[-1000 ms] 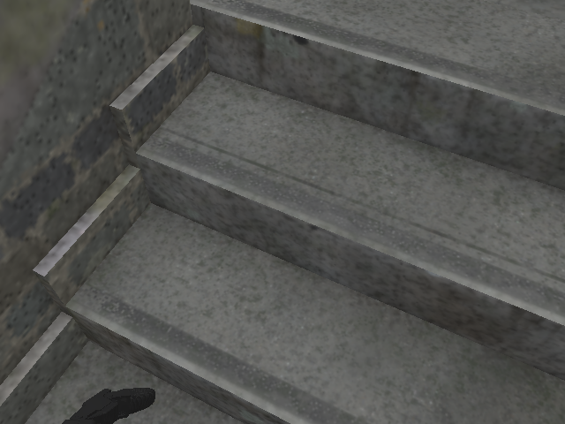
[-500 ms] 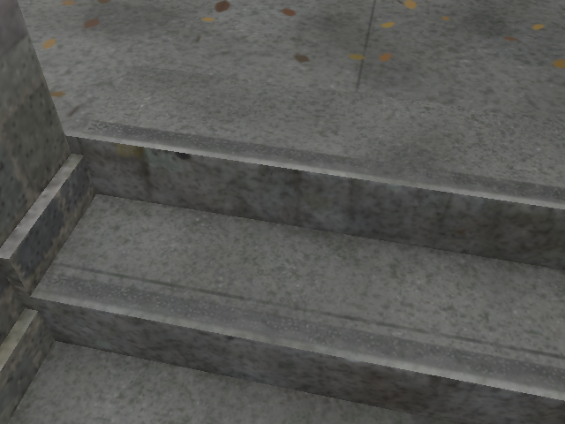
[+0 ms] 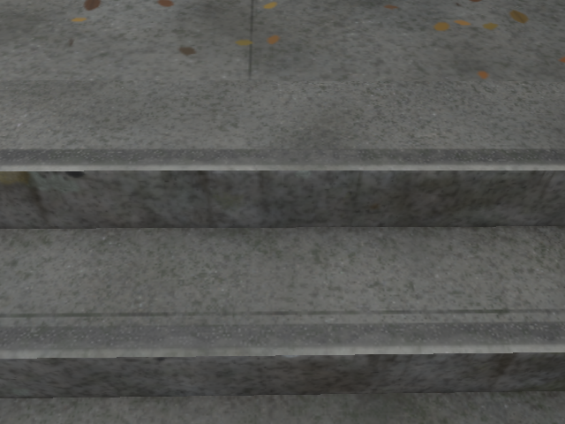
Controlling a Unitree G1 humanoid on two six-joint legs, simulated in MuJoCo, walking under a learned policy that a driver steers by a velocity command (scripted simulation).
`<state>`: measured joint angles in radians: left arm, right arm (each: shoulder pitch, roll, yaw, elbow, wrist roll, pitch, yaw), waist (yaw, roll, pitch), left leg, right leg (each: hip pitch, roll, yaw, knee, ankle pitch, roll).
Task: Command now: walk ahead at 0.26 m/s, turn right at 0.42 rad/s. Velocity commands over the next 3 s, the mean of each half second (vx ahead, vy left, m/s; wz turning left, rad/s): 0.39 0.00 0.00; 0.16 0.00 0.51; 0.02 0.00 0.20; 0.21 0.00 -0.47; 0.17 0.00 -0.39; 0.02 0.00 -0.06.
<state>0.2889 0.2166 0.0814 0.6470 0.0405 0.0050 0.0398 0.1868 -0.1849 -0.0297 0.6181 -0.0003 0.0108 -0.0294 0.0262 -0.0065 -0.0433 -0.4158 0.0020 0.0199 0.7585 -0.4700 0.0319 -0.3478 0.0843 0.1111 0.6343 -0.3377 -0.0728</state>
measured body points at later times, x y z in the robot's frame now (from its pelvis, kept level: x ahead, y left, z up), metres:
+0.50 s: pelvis +0.20 -0.03 +0.05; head +0.25 -0.01 +0.50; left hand +0.49 +0.10 +0.00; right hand +0.10 -0.22 -0.08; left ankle +0.03 +0.10 -0.67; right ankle +0.33 -0.12 -0.56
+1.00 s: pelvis +0.41 +0.03 +0.19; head +0.48 +0.04 +0.63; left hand +0.27 +0.24 +0.06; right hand +0.73 -0.03 +0.13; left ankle +0.53 +0.19 -0.32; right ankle +0.33 -0.12 -0.55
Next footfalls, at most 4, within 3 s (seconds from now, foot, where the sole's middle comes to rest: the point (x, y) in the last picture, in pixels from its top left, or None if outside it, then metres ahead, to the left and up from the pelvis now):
0.02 left None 0.05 0.10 -0.76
0.46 right None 0.36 -0.12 -0.59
1.04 left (187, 305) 0.61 0.23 -0.42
1.74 right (279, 298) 0.64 0.05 -0.42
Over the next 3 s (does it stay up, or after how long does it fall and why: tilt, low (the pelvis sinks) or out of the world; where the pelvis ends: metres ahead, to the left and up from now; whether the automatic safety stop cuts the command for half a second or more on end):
stays up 0.98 0.22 0.53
